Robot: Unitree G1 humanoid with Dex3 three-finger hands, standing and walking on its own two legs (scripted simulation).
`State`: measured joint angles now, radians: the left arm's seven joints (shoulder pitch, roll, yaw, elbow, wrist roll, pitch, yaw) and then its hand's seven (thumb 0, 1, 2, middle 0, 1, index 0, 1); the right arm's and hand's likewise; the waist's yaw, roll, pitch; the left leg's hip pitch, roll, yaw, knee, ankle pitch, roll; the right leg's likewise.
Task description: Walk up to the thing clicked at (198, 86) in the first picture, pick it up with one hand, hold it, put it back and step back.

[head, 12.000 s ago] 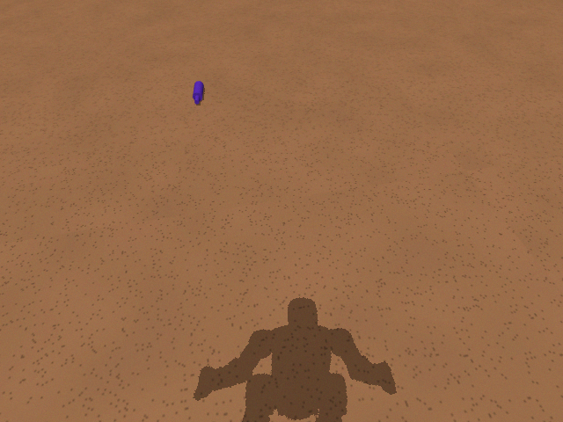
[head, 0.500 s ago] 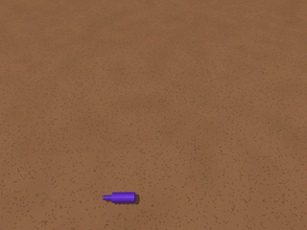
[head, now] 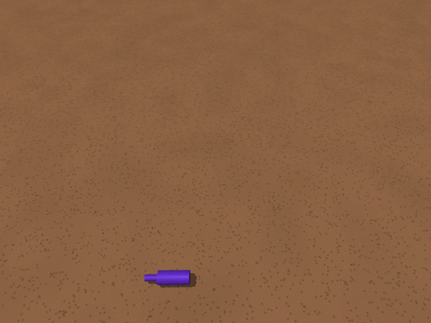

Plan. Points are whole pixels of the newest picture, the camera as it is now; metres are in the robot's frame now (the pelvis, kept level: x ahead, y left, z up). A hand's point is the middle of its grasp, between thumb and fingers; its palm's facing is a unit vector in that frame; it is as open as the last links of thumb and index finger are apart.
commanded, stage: stand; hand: left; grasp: from above
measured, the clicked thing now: (167, 277) +0.42 +0.22 -0.75
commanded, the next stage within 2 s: rise first in 0.68 s
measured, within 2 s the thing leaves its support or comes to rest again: neither
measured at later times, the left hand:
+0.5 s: hand out of the picture +0.07 +0.25 -0.16, palm faces -0.04 -0.94 -0.35, open 7.4 cm
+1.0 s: hand out of the picture +0.14 +0.25 -0.17, palm faces -0.01 -0.94 -0.34, open 8.6 cm
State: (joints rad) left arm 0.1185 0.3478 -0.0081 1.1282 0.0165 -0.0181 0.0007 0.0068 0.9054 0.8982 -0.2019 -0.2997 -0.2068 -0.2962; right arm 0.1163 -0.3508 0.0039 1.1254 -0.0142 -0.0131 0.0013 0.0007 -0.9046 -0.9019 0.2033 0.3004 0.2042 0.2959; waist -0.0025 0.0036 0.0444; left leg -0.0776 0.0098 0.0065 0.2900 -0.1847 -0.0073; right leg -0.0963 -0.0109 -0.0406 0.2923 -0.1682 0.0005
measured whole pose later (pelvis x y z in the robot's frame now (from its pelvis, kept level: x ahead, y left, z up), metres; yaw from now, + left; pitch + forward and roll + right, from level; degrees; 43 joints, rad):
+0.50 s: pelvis +0.00 +0.00 +0.00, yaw +0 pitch -2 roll +0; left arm 0.12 0.35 -0.01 1.13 0.02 -0.02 0.00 0.01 0.91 0.90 -0.20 -0.30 -0.21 -0.30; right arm 0.12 -0.35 0.00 1.12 -0.01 -0.01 0.00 0.00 -0.90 -0.90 0.20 0.30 0.20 0.30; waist 0.00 0.00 0.04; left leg -0.07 0.01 0.01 0.29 -0.19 -0.01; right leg -0.09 -0.01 -0.04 0.29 -0.17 0.00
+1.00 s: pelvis -0.02 +0.00 -0.02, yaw +0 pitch +6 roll +0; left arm -0.05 0.34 0.13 1.05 0.08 -0.02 -0.02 0.01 0.56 0.92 -0.16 -0.64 -0.17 -0.63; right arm 0.20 -0.27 -0.02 0.81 0.02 -0.05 -0.03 0.00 -0.93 -0.91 0.20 0.30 0.20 0.30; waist -0.02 -0.02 0.02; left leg -0.40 0.01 0.00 0.57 -0.29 -0.01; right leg -0.41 -0.01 -0.04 0.57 -0.26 -0.01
